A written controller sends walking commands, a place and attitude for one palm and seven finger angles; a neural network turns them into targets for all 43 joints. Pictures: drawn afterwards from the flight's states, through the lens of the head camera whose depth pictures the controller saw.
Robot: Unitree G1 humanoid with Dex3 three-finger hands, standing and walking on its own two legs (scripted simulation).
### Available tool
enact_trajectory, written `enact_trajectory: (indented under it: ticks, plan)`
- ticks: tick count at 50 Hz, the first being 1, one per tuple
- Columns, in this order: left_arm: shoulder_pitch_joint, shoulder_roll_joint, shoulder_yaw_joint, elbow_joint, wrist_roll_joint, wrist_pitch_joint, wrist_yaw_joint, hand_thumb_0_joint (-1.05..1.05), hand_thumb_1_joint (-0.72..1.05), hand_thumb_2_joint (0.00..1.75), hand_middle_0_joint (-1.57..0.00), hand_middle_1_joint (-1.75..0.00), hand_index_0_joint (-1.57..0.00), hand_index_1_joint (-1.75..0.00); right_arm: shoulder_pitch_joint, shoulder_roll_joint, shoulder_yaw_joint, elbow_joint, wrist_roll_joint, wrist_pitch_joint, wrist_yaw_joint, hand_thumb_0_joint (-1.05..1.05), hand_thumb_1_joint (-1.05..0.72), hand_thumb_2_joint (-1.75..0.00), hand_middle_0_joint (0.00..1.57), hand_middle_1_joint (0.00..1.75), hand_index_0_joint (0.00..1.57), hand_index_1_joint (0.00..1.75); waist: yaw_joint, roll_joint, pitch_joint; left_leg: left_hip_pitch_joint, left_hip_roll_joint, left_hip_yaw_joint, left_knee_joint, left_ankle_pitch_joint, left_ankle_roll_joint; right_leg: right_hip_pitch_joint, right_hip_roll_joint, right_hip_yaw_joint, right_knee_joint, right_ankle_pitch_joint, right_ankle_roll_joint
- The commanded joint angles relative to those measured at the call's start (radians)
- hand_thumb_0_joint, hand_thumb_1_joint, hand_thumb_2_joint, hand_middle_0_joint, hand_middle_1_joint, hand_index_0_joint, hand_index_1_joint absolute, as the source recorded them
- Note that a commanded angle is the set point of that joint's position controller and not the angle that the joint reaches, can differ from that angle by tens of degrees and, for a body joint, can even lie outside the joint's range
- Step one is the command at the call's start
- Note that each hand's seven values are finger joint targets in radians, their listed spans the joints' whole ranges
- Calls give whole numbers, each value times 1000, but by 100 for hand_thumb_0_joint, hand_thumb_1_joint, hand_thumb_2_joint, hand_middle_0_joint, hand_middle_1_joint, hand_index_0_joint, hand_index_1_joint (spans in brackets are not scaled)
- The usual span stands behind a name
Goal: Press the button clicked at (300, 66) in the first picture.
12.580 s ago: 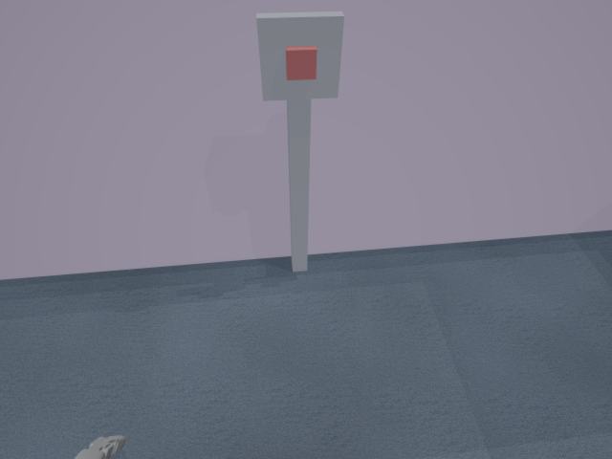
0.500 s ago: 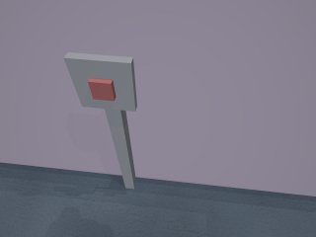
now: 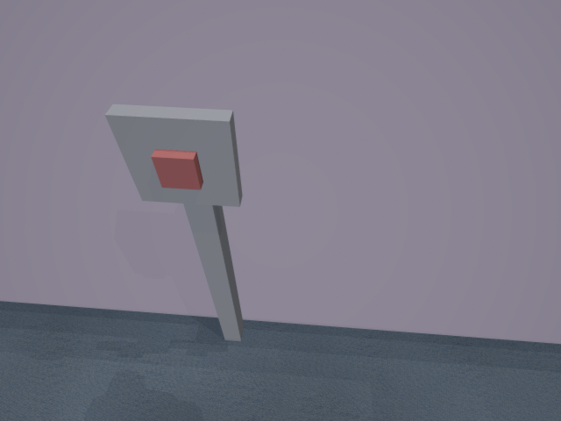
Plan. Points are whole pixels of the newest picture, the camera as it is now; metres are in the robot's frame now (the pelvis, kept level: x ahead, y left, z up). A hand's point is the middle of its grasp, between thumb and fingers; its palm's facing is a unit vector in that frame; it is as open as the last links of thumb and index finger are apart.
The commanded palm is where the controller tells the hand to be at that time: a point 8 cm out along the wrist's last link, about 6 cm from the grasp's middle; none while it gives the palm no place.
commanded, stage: come to a stop and stand still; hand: left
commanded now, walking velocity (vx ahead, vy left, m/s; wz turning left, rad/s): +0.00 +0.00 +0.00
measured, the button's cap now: (179, 168) +0.47 +0.20 +0.10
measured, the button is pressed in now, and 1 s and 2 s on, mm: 0 0 0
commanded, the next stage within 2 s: look again from close up in 0.04 s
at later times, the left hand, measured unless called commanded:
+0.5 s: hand out of the picture +0.01 +0.21 -0.18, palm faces +0.00 -0.98 -0.21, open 7.4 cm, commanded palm none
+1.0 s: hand (136, 356) +0.20 +0.21 +0.01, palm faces +0.17 -0.98 -0.10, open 6.6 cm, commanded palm +0.10 +0.27 -0.05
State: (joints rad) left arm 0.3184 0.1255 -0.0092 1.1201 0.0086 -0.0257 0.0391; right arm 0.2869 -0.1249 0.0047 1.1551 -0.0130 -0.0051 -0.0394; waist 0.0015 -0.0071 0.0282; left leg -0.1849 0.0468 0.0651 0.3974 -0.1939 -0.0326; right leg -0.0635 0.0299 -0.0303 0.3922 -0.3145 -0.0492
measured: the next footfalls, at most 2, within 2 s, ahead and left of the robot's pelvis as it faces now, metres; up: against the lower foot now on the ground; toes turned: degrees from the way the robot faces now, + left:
none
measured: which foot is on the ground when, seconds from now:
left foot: down 0.00-1.00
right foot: down 0.00-1.00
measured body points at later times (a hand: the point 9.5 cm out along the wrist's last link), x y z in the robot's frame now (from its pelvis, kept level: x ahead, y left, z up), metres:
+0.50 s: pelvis +0.00 +0.04 -0.01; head +0.00 +0.03 +0.44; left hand +0.01 +0.26 -0.16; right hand +0.00 -0.19 -0.17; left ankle +0.01 +0.14 -0.74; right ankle -0.06 -0.08 -0.74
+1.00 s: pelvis -0.03 +0.03 -0.03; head -0.03 +0.01 +0.42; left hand +0.18 +0.26 +0.02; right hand +0.11 -0.22 -0.13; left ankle +0.01 +0.14 -0.74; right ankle -0.06 -0.08 -0.74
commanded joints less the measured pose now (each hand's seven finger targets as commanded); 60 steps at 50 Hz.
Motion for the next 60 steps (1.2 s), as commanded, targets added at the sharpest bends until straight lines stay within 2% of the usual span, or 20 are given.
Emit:
enact_trajectory:
  ticks: [1, 6, 7, 8, 10, 13, 16, 19, 37, 38, 39, 40, 41, 42, 43, 45, 48, 50, 54, 60]
  plan:
    - [104, 90, 18, -8, 0, -5, 7, 0, 90, 90, -20, -30, -20, -30, 60, -93, -10, -20, 4, -19, -7, 0, -90, -90, 20, 30, 20, 30, 7, 2, 39, 63, 73, -69, -30, 216, 37, -101, -127, 89, -77, 318, 10]
    - [105, 91, 18, -6, 0, -4, 7, 0, 90, 90, -20, -30, -20, -30, 59, -95, -10, -18, 5, -18, -6, 0, -90, -90, 20, 30, 20, 30, 7, -12, 58, 56, 70, -71, -34, 200, 37, -105, -127, 86, -83, 309, 12]
    - [152, 116, 19, 7, 21, -38, 44, 0, 90, 90, -20, -30, -20, -30, -64, -121, -13, -100, 10, -33, 11, 0, -90, -90, 20, 30, 20, 30, 37, -13, 83, -57, 53, -11, 240, 178, 20, -149, -206, 183, -82, 813, 79]
    - [108, 167, 31, -46, 15, -43, 37, 0, 90, 90, -20, -30, -20, -30, -9, -64, -12, -137, 6, -17, 19, 0, -90, -90, 20, 30, 20, 30, -22, -55, 40, -119, 9, -53, 243, -125, 41, -89, -240, 183, -31, 814, 41]
    - [60, 144, 18, -64, 11, -43, 25, 0, 90, 90, -20, -30, -20, -30, 53, -58, -17, -117, 3, -15, 20, 0, -90, -90, 20, 30, 20, 30, -51, -34, -19, -85, 16, -31, 184, -83, 41, -84, -201, 134, -4, 622, -27]
    - [57, 112, 19, -85, 2, -34, 22, 0, 90, 90, -20, -30, -20, -30, 78, -102, -15, -125, -1, -26, 17, 0, -90, -90, 20, 30, 20, 30, -34, -10, -80, -1, 47, -79, 126, 147, 61, -108, -128, 99, 59, 395, -18]
    - [58, 104, 16, -80, 5, -9, 18, 0, 90, 90, -20, -30, -20, -30, 59, -117, -12, -125, -1, -25, 11, 0, -90, -90, 20, 30, 20, 30, -13, 70, 20, -48, 63, -113, 89, 163, 78, -154, -92, 84, 56, 178, -6]
    - [64, 105, 10, -72, 6, 1, 12, 0, 90, 90, -20, -30, -20, -30, 40, -123, -12, -132, -1, -20, 12, 0, -90, -90, 20, 30, 20, 30, -3, -5, 94, -95, 57, -128, 42, 41, 82, -191, -84, 89, 28, 48, 0]
    - [59, 135, 9, -49, 6, 7, 3, 0, 90, 90, -20, -30, -20, -30, 29, -141, -11, -92, 2, -27, 9, 0, -90, -90, 20, 30, 20, 30, 7, 13, 11, 2, 60, -112, 18, 152, 88, -154, -108, 91, 24, 143, 16]
    - [101, 144, 13, -42, 21, -14, 39, 0, 90, 90, -20, -30, -20, -30, -41, -173, -14, -159, 10, -29, 16, 0, -90, -90, 20, 30, 20, 30, 19, -10, 68, -59, 71, -98, 210, 315, 60, -198, -152, 146, -25, 443, 33]
    - [-603, 396, 157, -1630, -179, -213, 40, 0, 90, 90, -23, -33, -23, -33, 8, -326, -62, -486, 54, -178, -23, 0, -90, -90, 20, 30, 20, 30, -108, 161, -465, 255, -31, -84, 94, 415, 70, -155, -65, 18, 108, 493, 15]
    - [-163, 319, 147, -1398, -103, -160, 82, 0, 90, 90, -25, -36, -25, -36, -75, -218, -11, -419, 46, -284, -61, 0, -90, -90, 20, 30, 20, 30, 0, 358, -481, 398, 24, -87, 49, 548, 74, -210, -28, -11, 215, 251, 5]
    - [-126, 238, 103, -1302, -119, -108, 135, 0, 90, 90, -28, -39, -28, -39, -83, -212, -32, -351, 42, -304, -68, 0, -90, -90, 20, 30, 20, 30, -27, 272, -398, 257, 32, -93, 61, 485, 34, -250, -35, -34, 224, 99, 20]
    - [186, -13, -42, -1028, -127, -6, 120, 0, 90, 90, -31, -42, -31, -42, -44, -171, -34, -337, 66, -299, -44, 0, -90, -90, 20, 30, 20, 30, -46, 180, -230, 178, 31, -113, 48, 393, 52, -331, -38, -43, 226, 61, 30]
    - [-1, 6, -37, -1265, -178, -37, 96, 0, 90, 90, -34, -45, -34, -45, -70, -215, -44, -431, 69, -297, -37, 0, -90, -90, 20, 30, 20, 30, -39, 134, -122, 64, 20, -125, 59, 267, 47, -321, -48, -56, 189, 60, 34]
    - [18, 72, 25, -1214, -155, -124, 58, 0, 90, 90, -39, -51, -39, -51, -89, -242, -62, -480, 46, -308, -45, 0, -90, -90, 20, 30, 20, 30, -71, -32, -48, -84, -24, -106, 143, 22, 55, -396, -33, -68, 130, 42, 35]
    - [323, 34, 110, -937, -182, -264, -73, 0, 90, 90, -47, -60, -47, -60, -133, -238, -87, -555, 20, -280, -19, 0, -90, -90, 20, 30, 20, 30, 12, -290, -45, -286, -37, -92, 278, 32, 40, -518, -9, -95, 258, 48, 36]
    - [393, 49, 153, -926, -232, -394, -208, 0, 90, 90, -53, -66, -53, -66, -176, -238, -104, -603, 18, -267, 4, 0, -90, -90, 20, 30, 20, 30, 51, -341, -99, -399, -50, -69, 356, 9, 28, -531, -18, -67, 340, 100, 40]
    - [312, 197, 280, -1010, -283, -501, -409, 0, 90, 90, -64, -78, -64, -78, -215, -246, -110, -736, 42, -250, 26, 0, -90, -90, 20, 30, 20, 30, 75, -34, -224, -448, -77, -19, 466, -14, 29, -499, -55, 27, 412, 141, 31]
    - [-36, 253, 308, -1471, -319, -561, -309, 0, 90, 90, -81, -96, -81, -96, -150, -202, -87, -787, 31, -231, -14, 0, -90, -90, 20, 30, 20, 30, -10, 144, -324, -419, -43, -54, 559, -106, 62, -612, -39, 111, 391, -106, 39]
